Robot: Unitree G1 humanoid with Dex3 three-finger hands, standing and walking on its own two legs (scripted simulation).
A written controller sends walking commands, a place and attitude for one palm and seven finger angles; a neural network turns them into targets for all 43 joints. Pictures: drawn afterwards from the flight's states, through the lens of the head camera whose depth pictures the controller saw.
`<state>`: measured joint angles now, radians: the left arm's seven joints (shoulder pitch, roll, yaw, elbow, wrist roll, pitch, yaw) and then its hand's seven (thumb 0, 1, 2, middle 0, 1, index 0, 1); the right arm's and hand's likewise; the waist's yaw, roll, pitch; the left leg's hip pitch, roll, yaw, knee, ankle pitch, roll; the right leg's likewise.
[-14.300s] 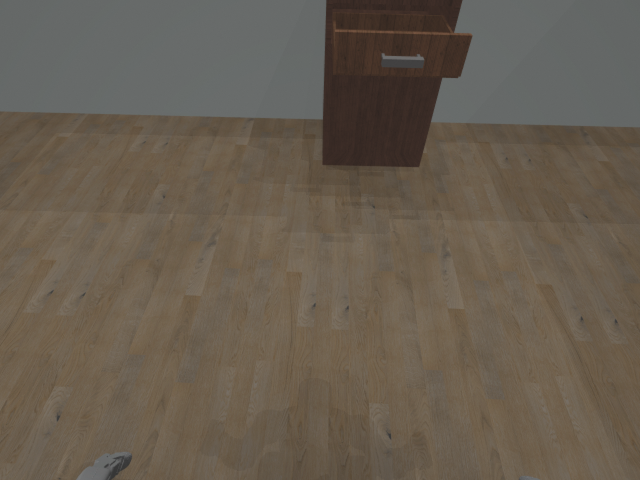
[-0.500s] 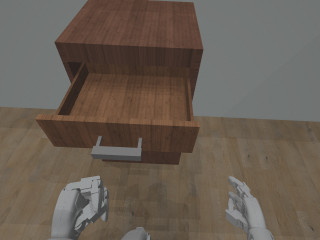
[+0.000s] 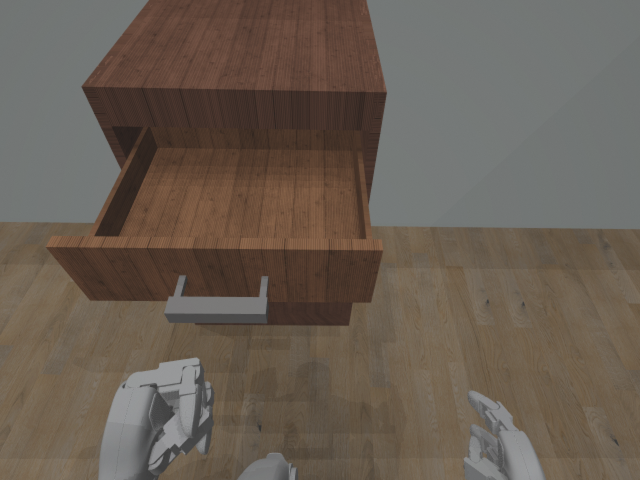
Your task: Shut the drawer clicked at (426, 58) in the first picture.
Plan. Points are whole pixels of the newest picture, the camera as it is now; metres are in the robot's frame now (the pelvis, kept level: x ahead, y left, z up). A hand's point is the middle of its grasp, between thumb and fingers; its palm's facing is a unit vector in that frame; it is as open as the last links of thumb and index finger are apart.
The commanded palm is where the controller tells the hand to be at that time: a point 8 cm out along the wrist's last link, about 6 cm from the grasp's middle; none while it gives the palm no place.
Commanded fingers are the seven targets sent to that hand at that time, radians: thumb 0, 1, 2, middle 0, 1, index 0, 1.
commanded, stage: raise the hand and make a fist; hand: left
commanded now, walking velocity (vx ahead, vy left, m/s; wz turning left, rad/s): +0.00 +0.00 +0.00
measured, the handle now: (221, 296) +0.37 +0.16 -0.01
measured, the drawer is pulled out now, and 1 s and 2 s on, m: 0.28 0.28 0.27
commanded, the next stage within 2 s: bring the fist close to the handle in 0.04 s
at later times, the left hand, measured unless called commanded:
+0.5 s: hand (222, 398) +0.21 +0.12 +0.05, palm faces +0.03 -1.00 -0.04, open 3.3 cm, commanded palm +0.18 +0.19 +0.05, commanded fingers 0.00 0.90 0.90 -1.40 -1.60 -1.40 -1.60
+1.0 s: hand (226, 374) +0.25 +0.13 +0.01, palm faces +0.01 -1.00 +0.00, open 3.3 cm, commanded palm +0.23 +0.18 +0.00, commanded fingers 0.00 0.90 0.90 -1.40 -1.60 -1.40 -1.60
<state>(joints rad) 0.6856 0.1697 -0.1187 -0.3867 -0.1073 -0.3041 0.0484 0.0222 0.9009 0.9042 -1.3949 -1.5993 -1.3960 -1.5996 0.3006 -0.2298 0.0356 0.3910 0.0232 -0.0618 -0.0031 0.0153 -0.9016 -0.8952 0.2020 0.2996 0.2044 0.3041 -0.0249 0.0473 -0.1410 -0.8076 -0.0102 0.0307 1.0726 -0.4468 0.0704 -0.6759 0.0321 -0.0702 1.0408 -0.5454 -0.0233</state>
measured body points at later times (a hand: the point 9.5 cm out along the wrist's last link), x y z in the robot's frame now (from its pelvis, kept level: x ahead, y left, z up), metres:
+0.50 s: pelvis +0.01 -0.04 -0.01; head +0.06 -0.04 +0.44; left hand +0.20 +0.17 +0.05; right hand +0.20 -0.27 -0.08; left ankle +0.05 +0.07 -0.67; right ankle -0.01 -0.11 -0.67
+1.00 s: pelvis +0.00 -0.01 -0.04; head +0.08 +0.00 +0.41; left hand +0.24 +0.18 +0.01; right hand +0.18 -0.25 -0.12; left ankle +0.05 +0.07 -0.67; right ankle -0.01 -0.11 -0.67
